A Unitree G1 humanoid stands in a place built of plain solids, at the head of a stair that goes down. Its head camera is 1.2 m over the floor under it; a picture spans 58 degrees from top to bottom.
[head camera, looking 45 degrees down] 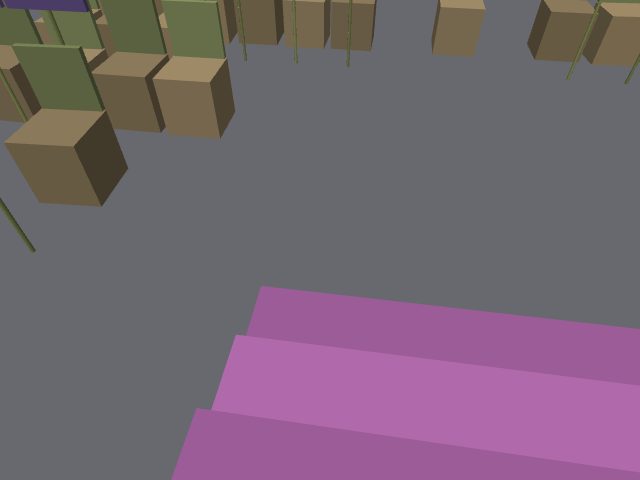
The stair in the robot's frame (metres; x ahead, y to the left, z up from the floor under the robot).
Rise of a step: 0.15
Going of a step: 0.37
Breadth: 1.91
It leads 8 degrees to the right of straight ahead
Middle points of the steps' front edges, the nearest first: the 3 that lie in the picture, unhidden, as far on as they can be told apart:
0.46 -0.55 -0.15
0.83 -0.60 -0.30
1.20 -0.66 -0.45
